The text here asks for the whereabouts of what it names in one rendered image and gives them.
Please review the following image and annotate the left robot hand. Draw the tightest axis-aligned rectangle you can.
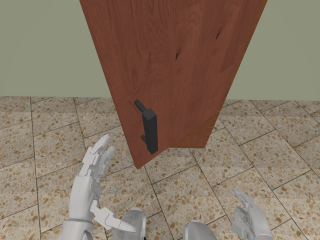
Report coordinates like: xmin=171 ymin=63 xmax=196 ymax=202
xmin=68 ymin=134 xmax=137 ymax=233

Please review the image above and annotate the robot thigh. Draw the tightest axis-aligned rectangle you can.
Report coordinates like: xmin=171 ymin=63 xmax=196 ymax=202
xmin=182 ymin=222 xmax=218 ymax=240
xmin=111 ymin=210 xmax=147 ymax=240

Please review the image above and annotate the robot right thigh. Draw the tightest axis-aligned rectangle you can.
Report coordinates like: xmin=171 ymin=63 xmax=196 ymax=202
xmin=182 ymin=222 xmax=218 ymax=240

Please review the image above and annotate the robot left thigh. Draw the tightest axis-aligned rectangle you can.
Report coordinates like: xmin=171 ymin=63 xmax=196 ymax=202
xmin=111 ymin=210 xmax=147 ymax=240

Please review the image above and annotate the right robot hand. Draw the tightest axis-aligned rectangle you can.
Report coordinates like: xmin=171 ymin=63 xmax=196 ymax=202
xmin=231 ymin=189 xmax=272 ymax=240

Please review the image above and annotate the robot left forearm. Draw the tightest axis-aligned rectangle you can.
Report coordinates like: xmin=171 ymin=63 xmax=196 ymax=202
xmin=57 ymin=219 xmax=95 ymax=240

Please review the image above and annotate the handle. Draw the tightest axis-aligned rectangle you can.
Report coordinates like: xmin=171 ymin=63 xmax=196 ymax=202
xmin=134 ymin=99 xmax=158 ymax=155

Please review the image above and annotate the cupboard door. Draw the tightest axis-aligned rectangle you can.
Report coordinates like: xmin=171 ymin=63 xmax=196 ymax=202
xmin=79 ymin=0 xmax=263 ymax=170

